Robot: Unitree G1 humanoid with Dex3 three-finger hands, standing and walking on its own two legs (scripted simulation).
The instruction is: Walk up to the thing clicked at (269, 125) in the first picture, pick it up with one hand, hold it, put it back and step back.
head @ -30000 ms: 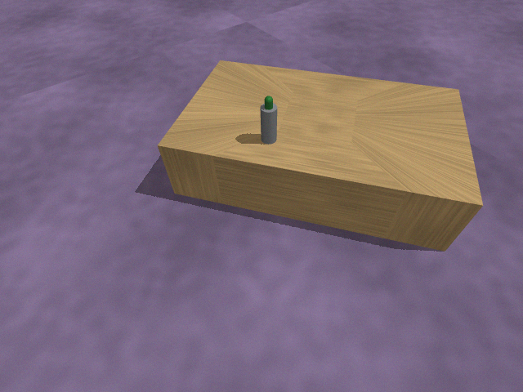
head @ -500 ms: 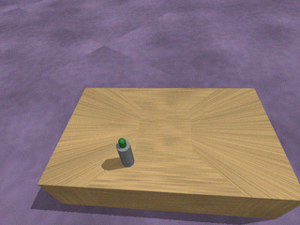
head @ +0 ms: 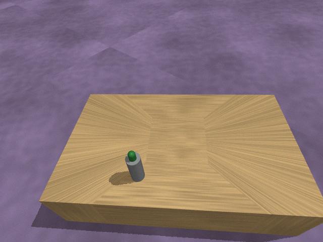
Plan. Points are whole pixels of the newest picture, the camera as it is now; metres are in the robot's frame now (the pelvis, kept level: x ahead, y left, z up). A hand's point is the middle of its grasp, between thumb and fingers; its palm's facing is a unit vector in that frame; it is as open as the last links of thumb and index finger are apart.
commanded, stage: stand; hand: left
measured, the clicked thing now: (134, 164) +0.51 +0.17 -0.34
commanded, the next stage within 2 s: none
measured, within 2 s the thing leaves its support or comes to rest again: neither
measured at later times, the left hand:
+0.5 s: hand out of the picture +0.08 +0.25 -0.15, palm faces +0.00 -0.93 -0.36, open 8.6 cm
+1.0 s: hand out of the picture +0.08 +0.25 -0.15, palm faces +0.00 -0.93 -0.36, open 7.4 cm
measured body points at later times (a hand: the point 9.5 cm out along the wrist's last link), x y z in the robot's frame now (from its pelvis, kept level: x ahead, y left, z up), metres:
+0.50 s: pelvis +0.01 +0.00 +0.00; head +0.02 -0.02 +0.45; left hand +0.08 +0.30 -0.13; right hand +0.08 -0.30 -0.14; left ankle -0.01 +0.13 -0.75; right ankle +0.02 -0.11 -0.75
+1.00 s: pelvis +0.01 -0.01 +0.00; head +0.01 -0.02 +0.45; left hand +0.08 +0.30 -0.13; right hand +0.08 -0.30 -0.14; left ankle -0.01 +0.13 -0.75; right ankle +0.02 -0.11 -0.75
